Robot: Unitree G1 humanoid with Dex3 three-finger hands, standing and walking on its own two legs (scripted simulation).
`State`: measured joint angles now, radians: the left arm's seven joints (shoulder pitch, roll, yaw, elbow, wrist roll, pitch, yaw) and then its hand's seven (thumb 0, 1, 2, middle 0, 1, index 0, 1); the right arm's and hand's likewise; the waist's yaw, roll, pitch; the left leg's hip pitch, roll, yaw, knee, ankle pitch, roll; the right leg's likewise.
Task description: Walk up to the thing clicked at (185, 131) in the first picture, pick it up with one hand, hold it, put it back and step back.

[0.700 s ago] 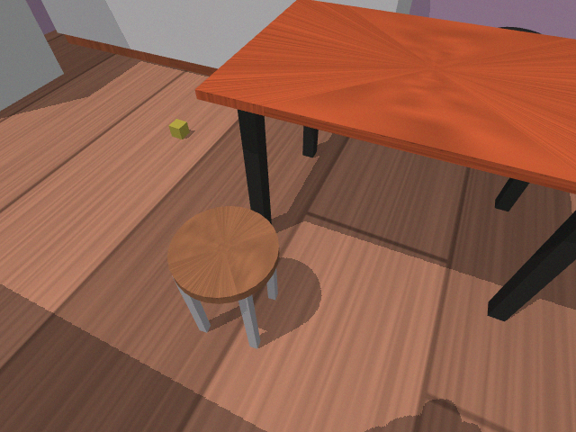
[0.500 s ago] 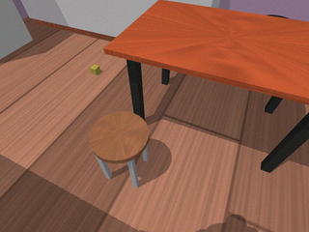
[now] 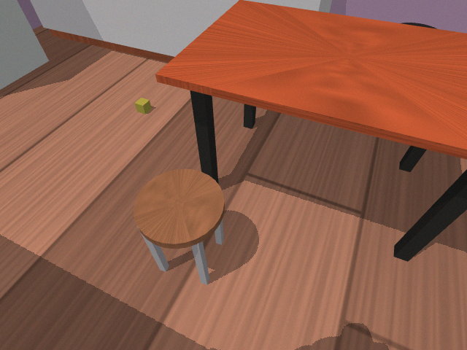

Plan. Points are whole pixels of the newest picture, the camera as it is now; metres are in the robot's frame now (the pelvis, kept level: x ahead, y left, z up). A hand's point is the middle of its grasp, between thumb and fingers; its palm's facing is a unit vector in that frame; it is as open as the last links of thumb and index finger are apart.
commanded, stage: stand
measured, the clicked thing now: (143, 105) +1.75 +0.62 -0.75
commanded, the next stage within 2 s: walk up in 0.42 s
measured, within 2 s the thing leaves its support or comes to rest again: neither
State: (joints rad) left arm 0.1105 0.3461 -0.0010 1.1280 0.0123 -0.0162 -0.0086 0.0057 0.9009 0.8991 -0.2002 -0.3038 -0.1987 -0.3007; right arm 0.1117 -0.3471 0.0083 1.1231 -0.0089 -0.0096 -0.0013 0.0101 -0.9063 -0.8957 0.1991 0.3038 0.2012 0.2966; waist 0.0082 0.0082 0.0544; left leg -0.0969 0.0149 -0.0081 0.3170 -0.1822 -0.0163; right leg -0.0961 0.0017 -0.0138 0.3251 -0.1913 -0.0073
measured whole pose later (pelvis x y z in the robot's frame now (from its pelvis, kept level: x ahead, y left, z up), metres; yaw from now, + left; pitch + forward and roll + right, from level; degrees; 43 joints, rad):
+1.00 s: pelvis -0.01 -0.06 -0.03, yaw +35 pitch -2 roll +1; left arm 0.19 0.40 0.07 0.76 0.04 0.02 -0.05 0.01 0.90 0.90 -0.20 -0.30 -0.20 -0.30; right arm 0.23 -0.41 -0.09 0.75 -0.04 0.06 0.06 0.01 -0.91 -0.90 0.20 0.30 0.20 0.30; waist 0.04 -0.05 0.14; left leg -0.32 0.02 0.07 0.63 -0.29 0.04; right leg -0.16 -0.10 -0.27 0.65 -0.45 -0.03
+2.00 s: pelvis +0.01 -0.06 -0.04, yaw +79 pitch -2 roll +0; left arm 0.25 0.42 0.05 0.78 0.02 0.00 -0.02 0.01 0.90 0.90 -0.20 -0.30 -0.20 -0.30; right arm 0.31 -0.42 -0.04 0.74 -0.01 -0.01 -0.01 0.01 -0.90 -0.90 0.20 0.30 0.21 0.30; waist 0.01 -0.02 0.12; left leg -0.38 -0.05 -0.17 0.79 -0.38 -0.02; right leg -0.43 -0.04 -0.03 0.87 -0.45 -0.04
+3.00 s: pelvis +0.02 -0.05 -0.01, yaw +93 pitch -2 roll -1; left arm 0.12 0.37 0.01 1.07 0.01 -0.02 -0.02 0.01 0.90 0.90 -0.20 -0.30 -0.20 -0.30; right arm 0.11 -0.36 0.01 1.08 0.00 -0.01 0.01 0.01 -0.90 -0.90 0.20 0.30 0.20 0.30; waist 0.02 0.00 0.05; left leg -0.23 -0.02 -0.10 0.49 -0.22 -0.01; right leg -0.17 -0.06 -0.08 0.46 -0.24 0.03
